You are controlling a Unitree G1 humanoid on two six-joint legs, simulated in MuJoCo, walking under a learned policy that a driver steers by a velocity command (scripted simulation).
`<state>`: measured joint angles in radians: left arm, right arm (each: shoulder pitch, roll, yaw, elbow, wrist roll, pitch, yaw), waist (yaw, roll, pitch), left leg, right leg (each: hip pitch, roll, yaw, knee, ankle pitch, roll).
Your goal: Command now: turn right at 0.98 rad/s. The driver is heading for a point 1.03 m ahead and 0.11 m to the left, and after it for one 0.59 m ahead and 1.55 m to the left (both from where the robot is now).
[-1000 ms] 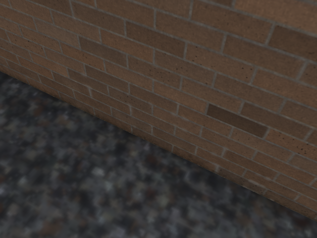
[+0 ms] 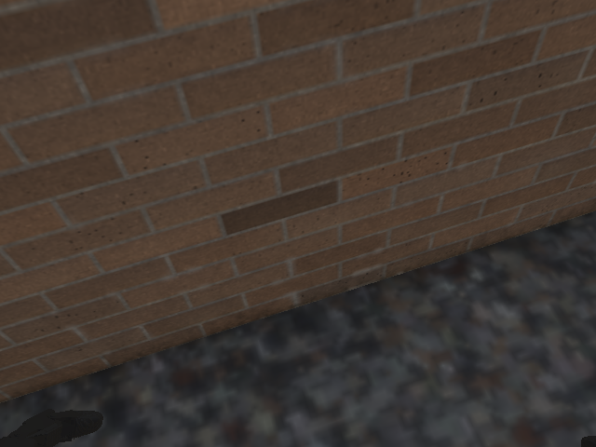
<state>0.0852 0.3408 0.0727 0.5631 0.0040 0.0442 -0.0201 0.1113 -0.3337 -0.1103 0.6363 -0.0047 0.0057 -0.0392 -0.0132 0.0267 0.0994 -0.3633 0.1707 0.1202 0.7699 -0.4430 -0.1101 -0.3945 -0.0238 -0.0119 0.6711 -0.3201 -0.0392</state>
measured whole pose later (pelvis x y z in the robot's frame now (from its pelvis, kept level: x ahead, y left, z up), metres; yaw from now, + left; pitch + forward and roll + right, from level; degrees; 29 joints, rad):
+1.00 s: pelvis +0.10 -0.06 +0.02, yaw +8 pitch +2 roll -1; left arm 0.10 0.23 0.02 0.65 0.02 0.01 0.06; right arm 0.18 -0.34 -0.07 0.63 0.02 -0.01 -0.03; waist -0.01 0.05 0.06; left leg -0.60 0.07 -0.04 1.14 -0.33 -0.15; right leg -0.19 0.02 -0.10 0.35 -0.20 -0.05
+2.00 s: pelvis +0.12 +0.03 +0.01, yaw +14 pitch +1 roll +1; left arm 0.13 0.37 0.10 0.69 -0.02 0.00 0.06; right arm 0.08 -0.34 -0.04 0.63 -0.02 -0.02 -0.08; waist 0.04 -0.04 0.06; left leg -0.31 -0.08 -0.09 0.48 -0.17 -0.01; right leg -0.42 0.10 0.28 0.63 -0.30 0.03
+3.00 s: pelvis +0.12 -0.06 +0.01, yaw -6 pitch +0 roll -2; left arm 0.19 0.31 0.06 0.60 0.06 0.06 -0.01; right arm 0.43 -0.29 -0.05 0.80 -0.01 -0.04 -0.12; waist -0.03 -0.06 0.05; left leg -0.30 0.04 -0.12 0.55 -0.26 -0.04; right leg -0.52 0.08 0.10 1.12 -0.37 0.07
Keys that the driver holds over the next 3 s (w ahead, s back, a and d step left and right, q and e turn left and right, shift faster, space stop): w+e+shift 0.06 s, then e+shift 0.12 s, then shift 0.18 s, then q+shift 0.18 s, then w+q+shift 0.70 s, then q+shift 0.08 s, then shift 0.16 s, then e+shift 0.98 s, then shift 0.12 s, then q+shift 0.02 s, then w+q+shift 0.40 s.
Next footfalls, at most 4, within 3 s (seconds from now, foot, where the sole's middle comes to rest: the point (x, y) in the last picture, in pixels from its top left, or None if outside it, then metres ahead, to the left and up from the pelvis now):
0.38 left None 0.23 0.08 -0.76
0.74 right None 0.14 -0.15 -0.76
1.20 left None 0.09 0.10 -0.76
1.58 right None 0.26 -0.06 -0.76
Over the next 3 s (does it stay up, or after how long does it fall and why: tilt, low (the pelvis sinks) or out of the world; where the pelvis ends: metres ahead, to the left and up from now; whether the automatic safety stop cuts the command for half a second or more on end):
stays up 0.12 -0.06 0.01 its command is cut before an obstacle after 0.6 s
